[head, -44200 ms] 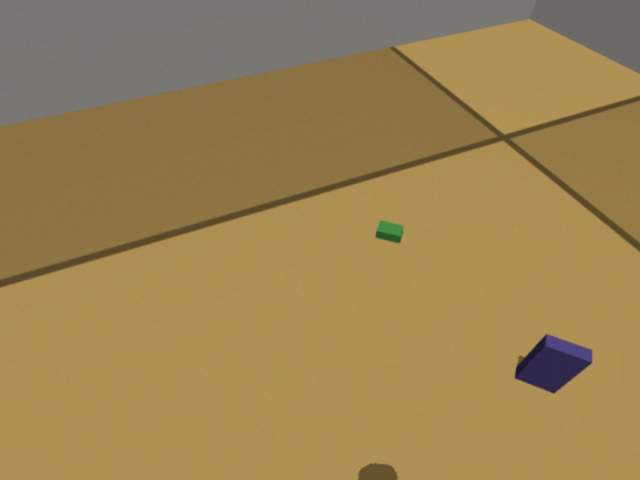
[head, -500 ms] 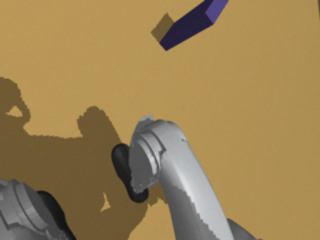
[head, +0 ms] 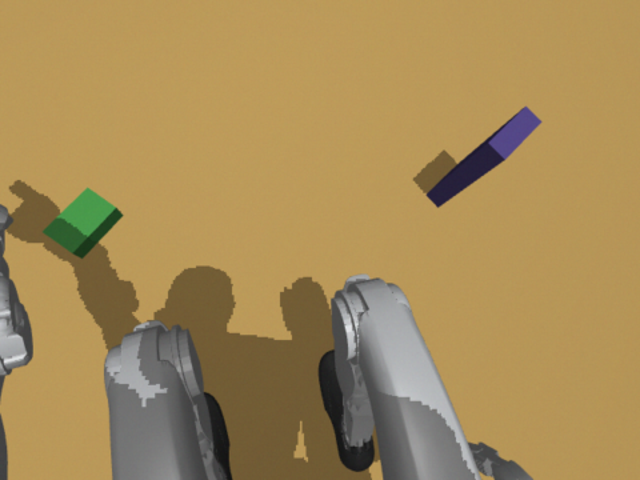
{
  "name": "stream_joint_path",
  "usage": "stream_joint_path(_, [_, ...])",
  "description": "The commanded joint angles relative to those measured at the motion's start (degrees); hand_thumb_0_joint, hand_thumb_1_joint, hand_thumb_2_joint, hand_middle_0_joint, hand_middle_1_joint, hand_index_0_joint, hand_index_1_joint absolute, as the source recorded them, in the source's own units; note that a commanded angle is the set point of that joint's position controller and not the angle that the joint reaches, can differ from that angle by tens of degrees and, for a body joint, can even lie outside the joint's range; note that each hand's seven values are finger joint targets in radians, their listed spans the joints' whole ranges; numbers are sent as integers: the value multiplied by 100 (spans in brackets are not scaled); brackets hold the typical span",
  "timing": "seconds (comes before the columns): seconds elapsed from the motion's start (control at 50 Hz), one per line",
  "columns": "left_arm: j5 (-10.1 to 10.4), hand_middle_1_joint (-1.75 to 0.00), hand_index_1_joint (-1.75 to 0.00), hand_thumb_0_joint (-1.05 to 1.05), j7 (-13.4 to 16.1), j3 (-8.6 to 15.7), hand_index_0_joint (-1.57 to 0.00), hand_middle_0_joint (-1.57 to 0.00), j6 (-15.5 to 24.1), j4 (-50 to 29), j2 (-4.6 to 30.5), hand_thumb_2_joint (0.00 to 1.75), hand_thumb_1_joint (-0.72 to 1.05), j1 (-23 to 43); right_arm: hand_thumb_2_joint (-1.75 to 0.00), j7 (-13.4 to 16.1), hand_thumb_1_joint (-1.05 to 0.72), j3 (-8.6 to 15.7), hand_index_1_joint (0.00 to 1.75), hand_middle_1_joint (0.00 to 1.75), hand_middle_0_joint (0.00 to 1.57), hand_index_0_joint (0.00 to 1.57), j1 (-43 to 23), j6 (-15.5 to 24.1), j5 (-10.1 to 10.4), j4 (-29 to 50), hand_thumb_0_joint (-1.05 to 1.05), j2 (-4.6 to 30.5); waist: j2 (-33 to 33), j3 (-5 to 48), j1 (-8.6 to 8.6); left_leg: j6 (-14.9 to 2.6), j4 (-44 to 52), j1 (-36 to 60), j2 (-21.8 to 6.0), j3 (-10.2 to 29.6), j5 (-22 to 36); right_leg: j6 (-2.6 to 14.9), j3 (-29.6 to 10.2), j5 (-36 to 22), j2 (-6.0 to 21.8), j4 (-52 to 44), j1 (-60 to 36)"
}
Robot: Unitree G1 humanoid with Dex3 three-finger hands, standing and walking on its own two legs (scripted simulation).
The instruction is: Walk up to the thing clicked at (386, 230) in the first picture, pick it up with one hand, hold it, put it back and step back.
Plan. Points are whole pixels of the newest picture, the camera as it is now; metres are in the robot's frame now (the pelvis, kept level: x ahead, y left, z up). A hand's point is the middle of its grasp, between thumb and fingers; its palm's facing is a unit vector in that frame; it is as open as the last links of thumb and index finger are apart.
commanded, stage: go down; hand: left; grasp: from above
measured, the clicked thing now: (84, 223) +0.53 +0.31 -0.34
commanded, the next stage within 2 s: approach in 1.96 s
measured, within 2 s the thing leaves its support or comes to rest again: neither
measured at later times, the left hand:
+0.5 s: hand out of the picture +0.49 +0.36 +0.02, palm faces -0.25 -0.29 -0.92, open 13.7 cm
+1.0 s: hand out of the picture +0.48 +0.36 +0.07, palm faces -0.27 -0.30 -0.92, open 13.5 cm
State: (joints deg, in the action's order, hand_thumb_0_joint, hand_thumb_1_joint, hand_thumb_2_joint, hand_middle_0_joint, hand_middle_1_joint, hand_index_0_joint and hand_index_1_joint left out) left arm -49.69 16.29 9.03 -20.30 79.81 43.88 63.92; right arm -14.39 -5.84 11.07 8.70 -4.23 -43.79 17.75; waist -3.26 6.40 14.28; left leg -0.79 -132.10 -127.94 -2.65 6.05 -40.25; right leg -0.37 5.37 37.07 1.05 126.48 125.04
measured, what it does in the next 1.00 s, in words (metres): rises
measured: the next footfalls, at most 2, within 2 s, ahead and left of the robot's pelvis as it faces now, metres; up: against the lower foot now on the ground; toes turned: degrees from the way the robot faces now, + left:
none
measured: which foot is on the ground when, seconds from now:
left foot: down 0.00-1.00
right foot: down 0.00-1.00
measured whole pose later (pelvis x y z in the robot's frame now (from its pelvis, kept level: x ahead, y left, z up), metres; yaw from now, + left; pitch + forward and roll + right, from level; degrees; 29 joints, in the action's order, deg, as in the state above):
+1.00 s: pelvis +0.02 +0.00 +0.15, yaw +3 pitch +37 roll -5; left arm -51.0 10.8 7.3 -21.2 75.0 39.9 59.2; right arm -3.4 -3.3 12.8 4.2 -0.9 -41.3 15.9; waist -3.6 10.0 11.8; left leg -0.5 -103.7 -104.0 -3.0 3.4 -36.7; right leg -0.2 4.1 34.2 0.6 99.3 101.9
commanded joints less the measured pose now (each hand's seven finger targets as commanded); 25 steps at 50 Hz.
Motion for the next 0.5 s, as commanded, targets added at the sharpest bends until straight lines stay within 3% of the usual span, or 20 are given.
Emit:
stream_joint_path(0.0, [-188,-112,-110,0,31,-14,-11,-9,9,-533,1597,94,-49,2112,-89,208,-89,518,30,30,20,20,1406,-48,30,-99,0,1312,-1104,3255,199,-64,1711,2350,226,-408,654,216,12,-406,-398,-1683,-2145])
stream_joint_path(0.06, [-339,-111,-109,0,-101,71,-10,-8,102,-311,1881,95,-50,2191,-89,304,-89,530,30,30,20,20,1409,-91,11,-25,0,1233,-774,3369,130,-115,1662,2130,247,-536,677,168,-145,-334,-379,-1873,-2546])
stream_joint_path(0.1, [-418,-112,-110,0,-251,-34,-11,-9,191,-633,1801,93,-48,2450,-89,349,-89,544,30,30,20,20,1428,-108,28,55,0,1218,-906,3575,170,-122,1731,2316,246,-577,826,157,-181,-497,-348,-1961,-2768])
stream_joint_path(0.14, [-480,-113,-110,0,-327,36,-11,-9,213,-531,1950,93,-47,2290,-89,386,-89,560,30,30,20,20,1556,-146,53,59,0,1257,-749,3678,105,-133,1793,2432,229,-570,935,144,-153,-654,-326,-1991,-2925])
stream_joint_path(0.16, [-455,-112,-109,0,-338,25,-11,-8,232,-497,1913,94,-48,2260,-89,409,-89,556,30,30,20,20,1559,-166,52,73,0,1193,-747,3738,44,-124,1841,2415,216,-596,939,143,-185,-661,-330,-2044,-3081])
stream_joint_path(0.18, [-405,-112,-110,0,-341,60,-11,-9,312,-1073,1980,93,-48,2628,-89,443,-89,573,30,30,20,20,1454,-167,66,293,0,1201,-974,4031,5,-107,1906,2580,222,-614,1102,149,-177,-831,-308,-2067,-3238])
stream_joint_path(0.22, [-409,-111,-109,0,-364,18,-10,-8,239,-651,1886,93,-49,2155,-89,498,-89,599,30,30,20,20,1523,-223,109,231,0,1170,-810,3908,-91,-108,2084,2647,201,-605,912,161,-171,-601,-333,-2243,-3311])
stream_joint_path(0.24, [-443,-112,-109,0,-393,68,-11,-8,280,-1259,2057,92,-48,2474,-89,526,-89,627,30,30,20,20,1498,-236,137,357,0,1179,-1059,4269,-136,-92,2179,2880,217,-635,981,176,-189,-674,-321,-2310,-3458])
stream_joint_path(0.26, [-451,-111,-108,0,-410,24,-10,-8,219,-918,1907,93,-49,2267,-90,569,-89,655,30,30,20,20,1495,-270,164,365,0,1188,-984,4225,-160,-85,2284,2997,193,-610,963,190,-157,-691,-322,-2366,-3435])
stream_joint_path(0.32, [-414,-110,-108,0,-479,110,-10,-8,154,-1397,2044,93,-49,2311,-89,678,-89,726,30,30,20,20,1517,-361,231,387,0,1217,-1266,4305,-240,-54,2653,3379,187,-530,867,233,-54,-648,-293,-2454,-3329])
stream_joint_path(0.34, [-440,-109,-107,0,-499,36,-10,-8,114,-1213,1947,93,-49,2227,-89,710,-89,715,30,30,20,20,1497,-387,245,421,0,1201,-1206,4138,-226,-61,2726,3351,176,-534,808,236,-50,-610,-314,-2539,-3323])
stream_joint_path(0.36, [-432,-109,-107,0,-538,63,-10,-8,127,-1614,2004,93,-50,2370,-89,731,-89,726,30,30,20,20,1521,-402,262,408,0,1195,-1295,4282,-215,-58,2770,3500,175,-529,936,239,-36,-754,-300,-2533,-3420])
stream_joint_path(0.42, [-468,-108,-107,0,-591,-25,-10,-8,42,-1292,1783,94,-50,1921,-89,813,-89,703,30,30,20,20,1488,-442,307,405,0,1132,-978,4129,-238,-79,2881,3597,160,-511,1215,225,-15,-1049,-320,-2663,-3572])
stream_joint_path(0.46, [-441,-109,-107,0,-601,-114,-10,-8,29,-1357,1540,93,-49,1862,-89,877,-89,703,30,30,20,20,1484,-448,325,389,0,1089,-1132,3992,-200,-47,3118,3787,161,-467,1242,240,4,-1064,-301,-2752,-3515])
stream_joint_path(0.48, [-423,-110,-108,0,-621,-89,-11,-8,16,-1438,1589,93,-49,1908,-89,899,-89,708,30,30,20,20,1501,-446,322,381,0,1088,-1125,4015,-212,-49,3164,3927,157,-453,1305,246,17,-1099,-306,-2813,-3539])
